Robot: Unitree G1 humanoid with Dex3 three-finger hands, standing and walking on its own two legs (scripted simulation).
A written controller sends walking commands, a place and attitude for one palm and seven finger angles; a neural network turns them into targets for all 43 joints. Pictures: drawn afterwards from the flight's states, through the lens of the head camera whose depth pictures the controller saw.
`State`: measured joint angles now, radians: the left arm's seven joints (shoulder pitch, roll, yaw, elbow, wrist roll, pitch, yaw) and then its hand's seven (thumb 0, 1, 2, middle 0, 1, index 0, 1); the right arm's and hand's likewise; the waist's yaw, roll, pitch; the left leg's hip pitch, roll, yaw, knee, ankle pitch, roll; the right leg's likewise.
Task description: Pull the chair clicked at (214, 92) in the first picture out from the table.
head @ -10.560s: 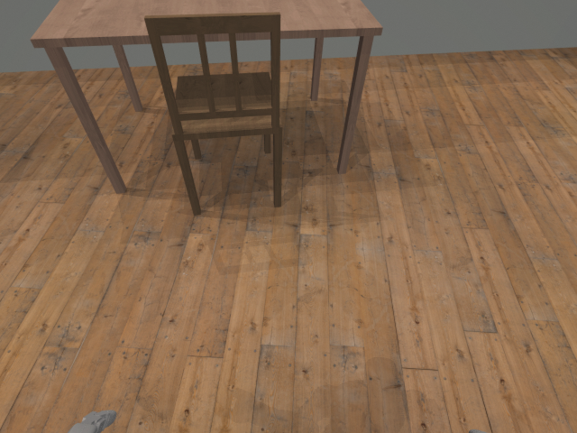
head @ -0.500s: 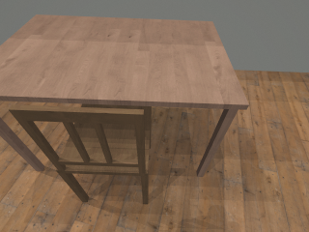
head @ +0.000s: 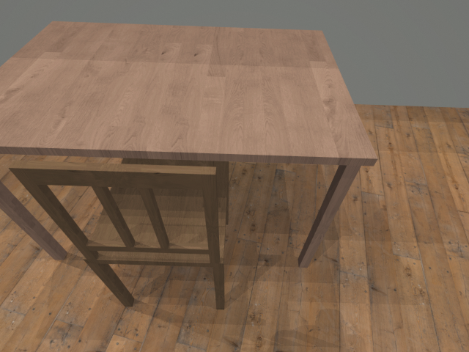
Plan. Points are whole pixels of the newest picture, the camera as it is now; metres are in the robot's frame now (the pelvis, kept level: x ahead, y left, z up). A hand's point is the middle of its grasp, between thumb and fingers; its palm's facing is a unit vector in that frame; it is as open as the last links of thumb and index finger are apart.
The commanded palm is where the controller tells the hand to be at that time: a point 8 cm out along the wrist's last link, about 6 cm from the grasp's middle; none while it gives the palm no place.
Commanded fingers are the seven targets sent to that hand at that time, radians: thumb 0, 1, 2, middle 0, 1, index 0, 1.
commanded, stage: raise the hand toward the chair's back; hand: left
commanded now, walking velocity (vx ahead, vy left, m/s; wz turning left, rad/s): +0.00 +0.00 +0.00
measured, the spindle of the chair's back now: (116, 218) +0.41 +0.31 -0.11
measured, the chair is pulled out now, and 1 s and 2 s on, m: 0.00 0.00 0.00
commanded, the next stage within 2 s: none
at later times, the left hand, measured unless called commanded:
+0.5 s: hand out of the picture +0.11 +0.18 -0.08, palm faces +0.19 -0.98 -0.07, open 10.2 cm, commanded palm +0.12 +0.22 -0.06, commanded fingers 0.00 0.25 0.62 -0.13 -0.20 -0.13 -0.20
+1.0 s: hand (130, 326) +0.17 +0.19 -0.06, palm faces +0.04 -1.00 -0.07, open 14.6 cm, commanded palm +0.14 +0.25 -0.05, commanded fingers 0.00 -0.34 0.37 -0.08 -0.11 -0.08 -0.11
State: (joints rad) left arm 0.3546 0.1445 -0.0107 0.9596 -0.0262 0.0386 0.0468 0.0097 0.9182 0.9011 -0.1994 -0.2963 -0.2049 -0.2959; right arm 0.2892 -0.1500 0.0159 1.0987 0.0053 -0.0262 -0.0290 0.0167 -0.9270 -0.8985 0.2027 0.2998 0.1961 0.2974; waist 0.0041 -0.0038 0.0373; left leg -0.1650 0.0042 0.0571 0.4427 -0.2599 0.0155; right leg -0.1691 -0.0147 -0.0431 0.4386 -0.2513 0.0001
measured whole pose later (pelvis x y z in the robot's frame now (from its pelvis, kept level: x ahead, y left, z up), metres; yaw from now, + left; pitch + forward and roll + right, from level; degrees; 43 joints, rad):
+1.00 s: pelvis -0.04 -0.01 -0.10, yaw +2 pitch +16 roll -2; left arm 0.40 0.23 0.18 0.03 -0.26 -0.48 -0.26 0.00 -0.11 0.47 -0.09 -0.14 -0.10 -0.14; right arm 0.25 -0.25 -0.04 0.59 0.03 -0.21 -0.06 0.02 -0.91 -0.90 0.20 0.30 0.20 0.30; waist -0.02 0.03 -0.13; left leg -0.96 0.03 -0.01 1.20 -0.53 0.01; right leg -0.93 -0.02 -0.10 1.16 -0.52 -0.02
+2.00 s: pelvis -0.03 +0.00 -0.08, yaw +2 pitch +16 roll -2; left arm 0.28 0.26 0.22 0.10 -0.28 -0.40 -0.29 -0.01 -0.50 0.30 -0.06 -0.08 -0.06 -0.08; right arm 0.24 -0.24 0.00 0.54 0.03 -0.17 -0.04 0.02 -0.91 -0.90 0.20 0.30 0.20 0.30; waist -0.02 0.03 -0.13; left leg -0.89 0.02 -0.01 1.13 -0.51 0.02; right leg -0.85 -0.02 -0.10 1.07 -0.50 -0.01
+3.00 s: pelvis -0.03 +0.00 -0.10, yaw +1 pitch +19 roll -2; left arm 0.16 0.22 0.16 0.18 -0.24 -0.41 -0.24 -0.01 -0.50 0.30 -0.06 -0.08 -0.06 -0.08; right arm 0.21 -0.24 0.00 0.53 0.01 -0.15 -0.03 0.02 -0.91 -0.90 0.21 0.30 0.20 0.30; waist -0.03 0.03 -0.15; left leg -1.01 0.02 0.00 1.22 -0.54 0.02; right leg -0.98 -0.03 -0.09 1.18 -0.53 -0.01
